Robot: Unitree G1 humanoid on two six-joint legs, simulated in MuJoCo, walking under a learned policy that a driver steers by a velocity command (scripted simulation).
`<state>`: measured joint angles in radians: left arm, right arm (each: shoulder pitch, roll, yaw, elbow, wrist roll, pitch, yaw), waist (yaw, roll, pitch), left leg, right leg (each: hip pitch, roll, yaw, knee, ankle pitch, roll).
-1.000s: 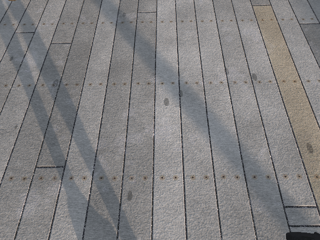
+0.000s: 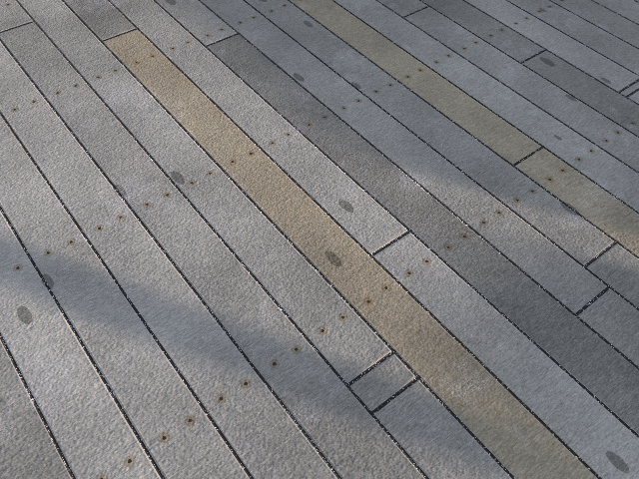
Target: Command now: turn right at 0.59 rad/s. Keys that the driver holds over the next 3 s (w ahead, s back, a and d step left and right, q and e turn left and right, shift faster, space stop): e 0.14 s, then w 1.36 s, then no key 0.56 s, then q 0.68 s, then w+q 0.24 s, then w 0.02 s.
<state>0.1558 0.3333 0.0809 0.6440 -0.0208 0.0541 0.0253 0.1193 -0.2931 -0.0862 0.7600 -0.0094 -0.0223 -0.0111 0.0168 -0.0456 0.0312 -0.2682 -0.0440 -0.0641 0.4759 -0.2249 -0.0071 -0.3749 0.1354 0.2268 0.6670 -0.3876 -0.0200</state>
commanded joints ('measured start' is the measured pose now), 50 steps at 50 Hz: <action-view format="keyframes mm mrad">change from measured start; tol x32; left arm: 1 60 199 65 -68 7 -24 -1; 50 208 52 -12 47 1 -127 -18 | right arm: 1 -17 -159 -34 -85 -22 -6 -10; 50 81 -99 12 -28 0 -83 40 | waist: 1 16 211 -95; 37 44 -47 101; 43 -94 301 -446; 50 0 119 -64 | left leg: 1 154 434 -370 -161 406 283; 16 20 293 -54 -217 -155 192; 22 -601 146 28 617 -231 32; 39 -281 53 100 43 185 65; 42 382 139 -6 94 164 180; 43 726 415 -563 -17 -155 365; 50 95 267 -213 -316 70 269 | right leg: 1 -203 -64 -51 442 -212 56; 17 335 -101 -297 -270 142 -18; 19 652 -430 188 -335 134 -149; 22 466 -452 265 -481 -157 -252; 34 331 -345 -111 -562 336 -174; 41 425 -330 -182 -136 1009 -91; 44 -285 -84 -46 673 -168 10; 50 -188 -276 -134 492 90 2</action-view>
